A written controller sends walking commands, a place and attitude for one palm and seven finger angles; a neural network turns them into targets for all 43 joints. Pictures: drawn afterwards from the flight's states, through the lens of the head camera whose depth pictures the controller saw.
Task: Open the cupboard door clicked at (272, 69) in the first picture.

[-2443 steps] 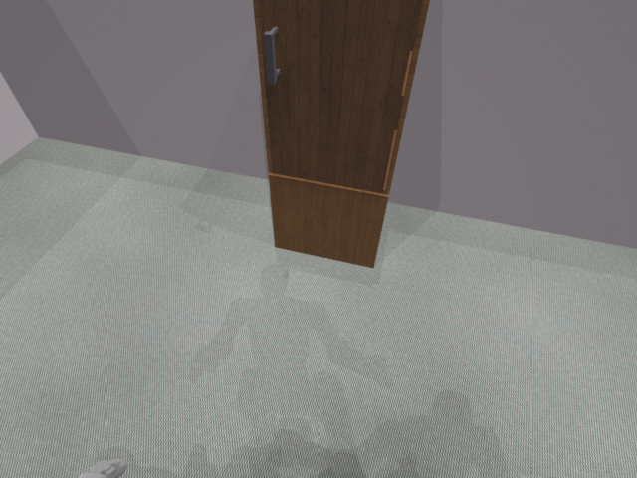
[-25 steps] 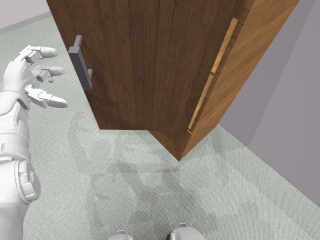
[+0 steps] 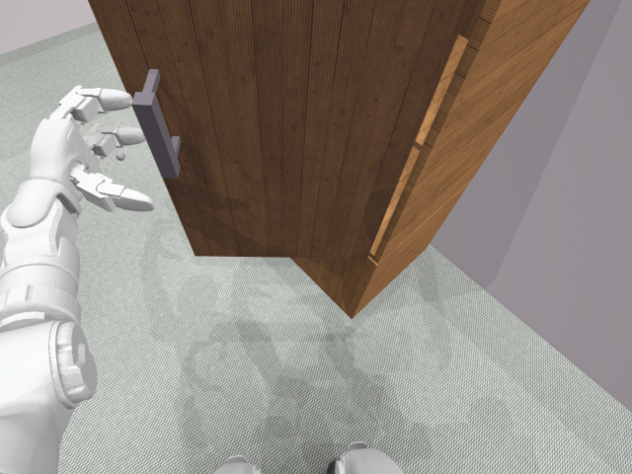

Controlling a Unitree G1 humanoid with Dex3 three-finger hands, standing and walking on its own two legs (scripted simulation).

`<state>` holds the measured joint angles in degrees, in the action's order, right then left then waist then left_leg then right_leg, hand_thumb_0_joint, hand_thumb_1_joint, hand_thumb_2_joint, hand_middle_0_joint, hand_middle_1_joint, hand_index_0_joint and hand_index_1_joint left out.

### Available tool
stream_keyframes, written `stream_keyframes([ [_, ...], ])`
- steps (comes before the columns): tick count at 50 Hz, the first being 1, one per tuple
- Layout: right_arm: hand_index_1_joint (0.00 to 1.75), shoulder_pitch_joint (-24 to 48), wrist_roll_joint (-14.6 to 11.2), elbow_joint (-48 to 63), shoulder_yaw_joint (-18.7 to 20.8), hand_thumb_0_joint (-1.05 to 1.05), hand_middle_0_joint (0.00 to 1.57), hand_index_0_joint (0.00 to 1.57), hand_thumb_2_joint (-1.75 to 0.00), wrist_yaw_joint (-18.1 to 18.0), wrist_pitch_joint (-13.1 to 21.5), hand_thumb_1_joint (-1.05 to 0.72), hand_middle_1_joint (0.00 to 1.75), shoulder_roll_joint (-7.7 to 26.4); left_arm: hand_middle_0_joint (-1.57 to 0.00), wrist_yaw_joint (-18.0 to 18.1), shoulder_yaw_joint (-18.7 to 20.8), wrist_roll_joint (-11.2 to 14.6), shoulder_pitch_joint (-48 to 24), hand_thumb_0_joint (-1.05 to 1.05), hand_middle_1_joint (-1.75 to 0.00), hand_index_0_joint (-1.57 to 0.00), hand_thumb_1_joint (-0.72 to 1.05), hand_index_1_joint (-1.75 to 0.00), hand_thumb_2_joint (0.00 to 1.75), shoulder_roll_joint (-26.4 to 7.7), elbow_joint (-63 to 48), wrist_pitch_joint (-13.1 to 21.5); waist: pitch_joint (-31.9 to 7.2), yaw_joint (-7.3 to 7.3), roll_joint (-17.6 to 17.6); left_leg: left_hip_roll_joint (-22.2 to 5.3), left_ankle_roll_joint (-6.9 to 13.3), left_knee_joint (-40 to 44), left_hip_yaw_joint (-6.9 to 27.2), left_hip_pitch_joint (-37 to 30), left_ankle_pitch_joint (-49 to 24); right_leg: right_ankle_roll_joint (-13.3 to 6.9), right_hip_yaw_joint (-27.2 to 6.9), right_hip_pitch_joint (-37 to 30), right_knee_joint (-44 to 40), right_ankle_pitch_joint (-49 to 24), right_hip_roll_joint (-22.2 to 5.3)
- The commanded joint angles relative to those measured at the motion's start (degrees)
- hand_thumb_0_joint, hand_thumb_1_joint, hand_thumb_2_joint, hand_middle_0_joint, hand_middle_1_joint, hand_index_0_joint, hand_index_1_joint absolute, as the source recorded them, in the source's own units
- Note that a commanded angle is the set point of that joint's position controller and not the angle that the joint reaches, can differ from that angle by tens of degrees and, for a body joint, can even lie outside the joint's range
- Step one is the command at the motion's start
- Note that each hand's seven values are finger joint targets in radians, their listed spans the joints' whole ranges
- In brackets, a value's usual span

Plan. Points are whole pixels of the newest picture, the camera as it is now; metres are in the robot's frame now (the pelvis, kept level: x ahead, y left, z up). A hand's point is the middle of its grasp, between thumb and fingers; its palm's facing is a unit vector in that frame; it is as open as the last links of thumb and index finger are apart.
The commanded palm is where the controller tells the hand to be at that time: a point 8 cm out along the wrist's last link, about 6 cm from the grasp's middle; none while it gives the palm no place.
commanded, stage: slide the fingers in behind the handle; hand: left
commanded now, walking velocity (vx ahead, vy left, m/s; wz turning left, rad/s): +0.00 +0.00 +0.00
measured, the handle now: (162, 127) +0.53 +0.17 +0.10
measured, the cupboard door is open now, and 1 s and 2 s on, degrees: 48 48 48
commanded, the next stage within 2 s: close the thumb around the handle in 1.18 s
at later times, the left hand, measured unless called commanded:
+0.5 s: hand (151, 161) +0.48 +0.18 +0.09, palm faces -0.05 -1.00 +0.01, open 14.0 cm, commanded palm +0.45 +0.22 +0.10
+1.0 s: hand (174, 155) +0.48 +0.15 +0.10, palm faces -0.04 -1.00 -0.01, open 14.0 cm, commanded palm +0.46 +0.20 +0.10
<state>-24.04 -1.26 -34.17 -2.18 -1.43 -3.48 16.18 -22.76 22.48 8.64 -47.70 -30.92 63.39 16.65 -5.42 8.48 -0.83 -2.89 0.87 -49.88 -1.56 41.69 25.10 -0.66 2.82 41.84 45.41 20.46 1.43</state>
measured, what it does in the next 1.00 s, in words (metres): stands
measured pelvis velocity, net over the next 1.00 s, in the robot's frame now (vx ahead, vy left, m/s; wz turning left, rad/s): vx -0.01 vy -0.01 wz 0.01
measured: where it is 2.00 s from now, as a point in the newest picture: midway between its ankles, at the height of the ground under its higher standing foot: outside the picture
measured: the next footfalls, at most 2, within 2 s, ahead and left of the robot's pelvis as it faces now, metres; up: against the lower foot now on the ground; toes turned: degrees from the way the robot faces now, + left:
none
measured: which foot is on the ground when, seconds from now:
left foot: down 0.00-1.00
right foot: down 0.00-1.00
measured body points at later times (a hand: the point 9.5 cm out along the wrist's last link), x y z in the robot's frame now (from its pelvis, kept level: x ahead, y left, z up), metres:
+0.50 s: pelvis +0.00 +0.00 +0.00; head +0.09 +0.01 +0.44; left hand +0.47 +0.23 +0.10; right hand +0.03 -0.26 -0.11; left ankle -0.02 +0.11 -0.70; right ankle +0.01 -0.12 -0.70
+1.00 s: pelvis -0.01 -0.01 +0.00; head +0.09 +0.00 +0.44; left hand +0.48 +0.20 +0.10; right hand +0.01 -0.27 -0.12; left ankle -0.02 +0.11 -0.70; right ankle +0.01 -0.12 -0.70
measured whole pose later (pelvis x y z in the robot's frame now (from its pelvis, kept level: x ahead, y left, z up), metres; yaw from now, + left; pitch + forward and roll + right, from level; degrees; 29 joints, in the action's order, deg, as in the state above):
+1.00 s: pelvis -0.01 -0.01 +0.00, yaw +0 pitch +16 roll -1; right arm -22.7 -0.8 -35.0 -1.8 -0.7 -1.5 15.4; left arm -13.1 19.1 5.6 -50.7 -24.1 64.9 19.1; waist -4.5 8.8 -1.0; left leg -2.6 0.2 -49.8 -1.6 41.5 24.1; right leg -1.4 2.7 42.5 47.1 20.5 1.1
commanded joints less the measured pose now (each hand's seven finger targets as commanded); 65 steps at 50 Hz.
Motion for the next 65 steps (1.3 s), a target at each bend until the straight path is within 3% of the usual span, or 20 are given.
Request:
stream_keyframes([
  [1,0.30,-6.94,-0.02,3.73,4.01,0.00,0.20,0.20,-0.90,-0.68,1.20,-0.90,0.30,9.88,-0.30,1.34,2.08,1.13,-22.97,0.00,-1.20,-0.30,-0.50,-1.20,0.30,-14.36,-11.36,3.18,-22.23,-0.30,-4.24,1.74,1.11,4.89,2.17,-14.04,-23.58,-0.35,-1.23,-11.81,-3.53,-20.61,1.11],
  [7,0.30,-6.59,0.07,3.32,3.96,0.00,0.20,0.20,-0.90,-0.55,1.77,-0.90,0.30,9.33,-0.30,2.53,-0.77,1.40,-26.47,0.00,-1.20,-0.30,-0.50,-1.20,0.30,-10.35,-14.41,5.24,-22.96,0.50,-6.04,1.65,0.83,4.49,2.88,-17.51,-25.78,-0.65,-0.81,-9.91,-3.02,-20.36,1.25],
  [8,0.30,-6.86,0.20,2.86,4.12,0.00,0.20,0.20,-0.90,-0.56,1.72,-0.90,0.30,9.55,-0.30,2.80,0.79,1.00,-26.64,0.00,-1.20,-0.30,-0.50,-1.20,0.30,-12.19,-14.49,5.48,-24.46,-0.06,-5.88,1.42,0.49,4.51,3.38,-18.13,-26.87,-0.63,-0.81,-10.17,-2.57,-20.79,1.20],
  [11,0.30,-6.11,0.16,2.66,4.12,0.00,0.20,0.20,-0.90,-0.22,2.00,-0.90,0.30,9.03,-0.30,3.25,-2.92,0.88,-27.05,0.00,-1.20,-0.30,-0.50,-1.20,0.30,-7.04,-13.69,5.24,-23.02,0.57,-6.83,1.49,0.29,4.58,3.50,-18.75,-25.97,-0.61,-0.47,-8.16,-2.74,-19.24,1.10],
  [15,0.30,-6.13,0.18,2.72,4.18,0.00,0.20,0.20,-0.90,-0.09,1.91,-0.90,0.30,9.14,-0.30,4.68,-1.12,0.47,-25.70,0.00,-1.20,-0.30,-0.50,-1.20,0.30,-8.54,-12.65,4.76,-23.40,-0.28,-4.81,1.59,0.33,4.61,3.48,-17.45,-25.74,-0.60,-0.49,-9.49,-2.51,-19.60,1.02],
  [17,0.30,-5.97,0.17,3.20,4.02,0.00,0.20,0.20,-0.90,-0.01,2.07,-0.90,0.30,8.88,-0.30,5.36,-2.37,0.52,-25.64,0.00,-1.20,-0.30,-0.50,-1.20,0.30,-6.64,-12.88,4.84,-22.81,-0.14,-4.63,1.88,0.55,4.56,3.24,-17.03,-25.70,-0.71,-0.39,-9.85,-2.37,-19.90,1.02],
  [22,0.30,-6.00,0.28,3.34,3.94,0.00,0.20,0.20,-0.90,-0.26,2.19,-0.90,0.30,9.03,-0.30,7.13,0.07,-0.37,-28.01,0.00,-1.20,-0.30,-0.50,-1.20,0.30,-10.00,-13.23,5.79,-22.96,-0.35,-3.08,2.30,0.86,4.87,2.79,-14.33,-22.32,-0.60,-1.10,-12.10,-2.43,-19.44,0.85],
  [24,0.30,-5.65,0.38,3.11,3.98,0.00,0.20,0.20,-0.90,-0.06,2.50,-0.90,0.30,8.60,-0.30,7.23,-1.09,-0.76,-28.47,0.00,-1.20,-0.30,-0.50,-1.20,0.30,-8.43,-14.55,6.58,-25.75,-0.58,-5.98,2.28,0.52,4.50,2.81,-16.90,-23.75,-0.61,-1.29,-11.65,-2.24,-20.21,0.84],
  [31,0.30,-5.47,0.07,2.70,4.06,0.00,0.20,0.20,-0.90,-0.03,2.52,-0.90,0.30,8.61,-0.30,6.81,-4.51,-0.09,-27.02,0.00,-1.20,-0.30,-0.50,-1.20,0.30,-3.72,-10.83,5.23,-21.48,0.54,-3.57,2.42,0.73,5.13,2.20,-14.00,-19.78,-0.45,-1.25,-11.01,-3.40,-18.35,0.84],
  [33,0.30,-5.87,0.25,2.46,4.11,0.00,0.20,0.20,-0.90,-0.04,2.65,-0.90,0.30,8.79,-0.30,7.23,-2.83,-0.06,-28.59,0.00,-1.20,-0.30,-0.50,-1.20,0.30,-5.63,-12.46,5.53,-23.42,0.00,-5.01,2.47,0.68,4.94,2.39,-15.21,-21.20,-0.58,-1.37,-11.43,-3.00,-19.27,0.82],
  [35,0.30,-5.85,0.18,2.44,4.16,0.00,0.20,0.20,-0.90,-0.07,2.76,-0.90,0.30,8.62,-0.30,7.76,-2.83,0.17,-27.75,0.00,-1.20,-0.30,-0.50,-1.20,0.30,-5.12,-11.94,5.51,-22.79,0.20,-2.38,2.48,0.87,4.96,2.12,-13.90,-20.21,-0.37,-1.54,-12.14,-3.40,-19.26,0.81],
  [39,0.30,-6.01,0.41,1.99,4.18,0.00,0.20,0.20,-0.90,0.27,3.25,-0.90,0.30,8.20,-0.30,8.89,-5.16,-0.74,-29.70,0.00,-1.20,-0.30,-0.50,-1.20,0.30,-2.52,-13.21,6.85,-23.20,0.51,-4.42,2.46,0.58,4.96,2.75,-15.53,-20.64,-0.54,-1.21,-10.36,-2.82,-18.38,0.83],
  [43,0.30,-6.40,0.35,1.78,4.02,0.00,0.20,0.20,-0.90,-0.04,3.07,-0.90,0.30,8.82,-0.30,10.23,-0.39,-1.52,-29.39,0.00,-1.20,-0.30,-0.50,-1.20,0.30,-8.81,-9.79,6.38,-21.80,0.20,-1.27,2.82,1.07,5.16,1.85,-10.69,-17.22,-0.16,-2.22,-13.24,-3.32,-17.78,0.60],
  [46,0.30,-6.03,0.27,2.57,3.78,0.00,0.20,0.20,-0.90,-0.18,3.27,-0.90,0.30,8.51,-0.30,10.26,-0.80,-2.36,-29.89,0.00,-1.20,-0.30,-0.50,-1.20,0.30,-9.17,-10.50,6.20,-22.63,-0.24,-2.56,3.14,1.15,5.39,1.42,-9.63,-16.55,-0.18,-2.72,-14.98,-3.18,-18.35,0.36],
  [48,0.30,-6.08,0.39,2.73,4.02,0.00,0.20,0.20,-0.90,-0.08,3.41,-0.90,0.30,8.33,-0.30,9.97,-0.76,-2.38,-29.34,0.00,-1.20,-0.30,-0.50,-1.20,0.30,-8.72,-12.46,7.20,-26.17,-0.56,-4.38,3.00,1.05,4.54,1.64,-12.83,-19.63,-0.32,-2.51,-14.42,-2.50,-20.40,0.52],
  [52,0.30,-6.24,0.20,3.06,3.83,0.00,0.20,0.20,-0.90,-0.07,3.30,-0.90,0.30,8.45,-0.30,8.52,-2.45,-0.89,-27.07,0.00,-1.20,-0.30,-0.50,-1.20,0.30,-5.87,-9.23,5.96,-22.75,0.36,-1.37,3.11,1.26,5.01,0.96,-10.18,-17.76,-0.15,-2.42,-15.50,-3.39,-20.35,0.68],
  [53,0.30,-6.30,0.11,3.07,3.95,0.00,0.20,0.20,-0.90,-0.24,3.14,-0.90,0.30,8.87,-0.30,8.13,-1.01,-0.95,-26.55,0.00,-1.20,-0.30,-0.50,-1.20,0.30,-7.97,-9.19,5.66,-23.49,-0.32,-0.61,3.05,1.21,5.04,0.87,-9.39,-17.49,-0.09,-2.75,-16.37,-3.39,-20.55,0.58],
  [57,0.30,-6.11,0.02,3.02,4.00,0.00,0.20,0.20,-0.90,-0.35,3.32,-0.90,0.30,8.33,-0.30,7.35,-4.89,-0.17,-29.49,0.00,-1.20,-0.30,-0.50,-1.20,0.30,-3.35,-11.78,5.92,-22.37,1.00,-3.30,2.93,1.30,4.85,1.29,-12.30,-18.44,-0.31,-2.17,-13.02,-3.53,-19.84,0.74],
  [60,0.30,-6.38,0.27,2.17,4.44,0.00,0.20,0.20,-0.90,-0.21,3.38,-0.90,0.30,8.63,-0.30,8.00,-2.53,0.10,-29.27,0.00,-1.20,-0.30,-0.50,-1.20,0.30,-5.77,-14.15,7.13,-25.78,0.18,-3.63,2.64,0.98,4.53,1.91,-14.85,-20.85,-0.35,-2.16,-13.48,-3.18,-20.97,0.78],
  [65,0.30,-6.06,0.09,1.86,4.31,0.00,0.20,0.20,-0.90,0.01,3.20,-0.90,0.30,8.57,-0.30,8.58,-2.92,-0.78,-27.68,0.00,-1.21,-0.30,-0.44,-1.21,0.32,-5.64,-11.02,6.22,-22.29,0.24,-2.77,2.86,1.06,5.01,1.65,-12.13,-18.75,-0.25,-2.09,-13.16,-3.33,-19.79,0.62],
])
